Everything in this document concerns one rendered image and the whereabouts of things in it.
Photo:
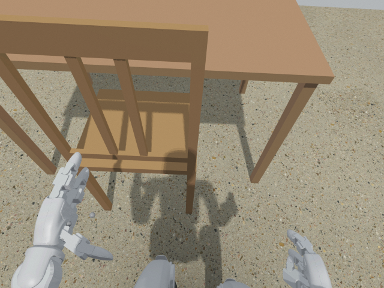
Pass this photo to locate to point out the robot right hand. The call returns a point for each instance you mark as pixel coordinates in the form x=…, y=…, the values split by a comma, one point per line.
x=311, y=271

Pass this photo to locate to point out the left robot shin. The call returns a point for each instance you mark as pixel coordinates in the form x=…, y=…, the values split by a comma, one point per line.
x=161, y=257

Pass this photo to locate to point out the table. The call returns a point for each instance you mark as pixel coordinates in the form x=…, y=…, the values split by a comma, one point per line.
x=261, y=40

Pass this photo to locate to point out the robot left hand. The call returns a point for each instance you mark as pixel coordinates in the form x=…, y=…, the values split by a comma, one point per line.
x=60, y=207

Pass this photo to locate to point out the chair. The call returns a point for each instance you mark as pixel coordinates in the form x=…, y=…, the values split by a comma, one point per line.
x=127, y=130

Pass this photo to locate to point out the robot left thigh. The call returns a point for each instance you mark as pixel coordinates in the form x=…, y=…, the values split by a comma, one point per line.
x=157, y=274

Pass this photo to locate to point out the left robot forearm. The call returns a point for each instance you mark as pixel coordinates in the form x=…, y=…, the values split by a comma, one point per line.
x=41, y=268

